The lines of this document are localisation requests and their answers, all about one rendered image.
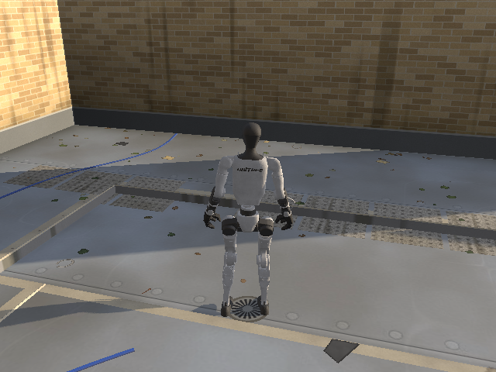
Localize robot right hand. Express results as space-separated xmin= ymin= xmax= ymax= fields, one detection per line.
xmin=275 ymin=214 xmax=293 ymax=230

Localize robot right forearm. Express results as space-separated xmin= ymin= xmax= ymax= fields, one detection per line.
xmin=277 ymin=188 xmax=291 ymax=217

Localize robot left forearm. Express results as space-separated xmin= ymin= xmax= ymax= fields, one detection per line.
xmin=205 ymin=187 xmax=221 ymax=215

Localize robot left upper arm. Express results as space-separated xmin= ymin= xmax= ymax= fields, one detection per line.
xmin=213 ymin=156 xmax=234 ymax=198

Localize left robot thigh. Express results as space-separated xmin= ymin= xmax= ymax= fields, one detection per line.
xmin=222 ymin=215 xmax=237 ymax=266

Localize robot right upper arm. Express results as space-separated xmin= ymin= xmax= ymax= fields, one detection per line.
xmin=267 ymin=157 xmax=285 ymax=200

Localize robot torso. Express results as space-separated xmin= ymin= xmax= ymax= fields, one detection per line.
xmin=232 ymin=152 xmax=268 ymax=233

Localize robot left hand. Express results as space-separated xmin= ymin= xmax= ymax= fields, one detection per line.
xmin=203 ymin=212 xmax=221 ymax=229

